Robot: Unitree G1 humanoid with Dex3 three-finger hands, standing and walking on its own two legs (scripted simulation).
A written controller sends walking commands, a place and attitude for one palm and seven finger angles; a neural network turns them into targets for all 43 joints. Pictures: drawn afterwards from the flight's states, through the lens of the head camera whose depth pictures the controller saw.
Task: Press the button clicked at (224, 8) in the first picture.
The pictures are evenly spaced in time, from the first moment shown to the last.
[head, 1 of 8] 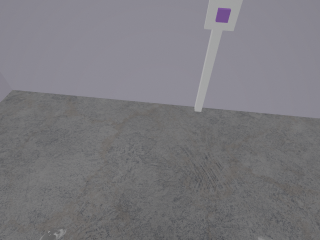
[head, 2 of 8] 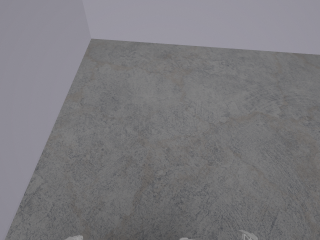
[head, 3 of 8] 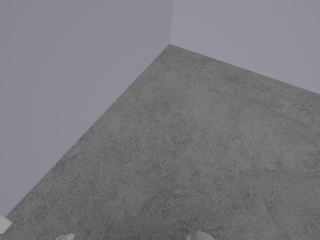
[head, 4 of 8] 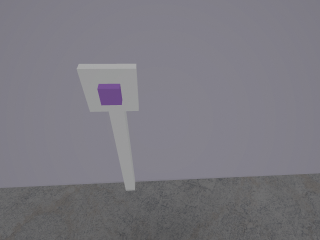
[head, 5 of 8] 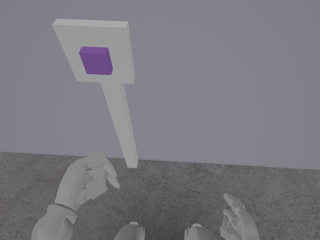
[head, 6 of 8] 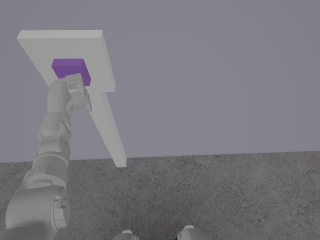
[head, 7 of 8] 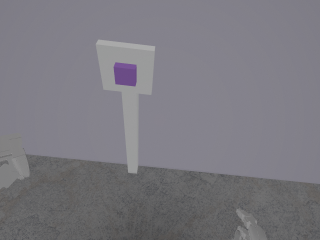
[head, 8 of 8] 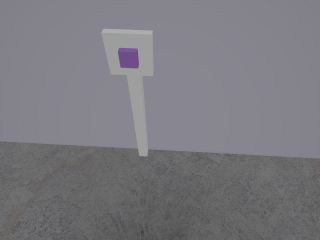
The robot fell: no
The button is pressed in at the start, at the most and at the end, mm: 0 12 0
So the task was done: yes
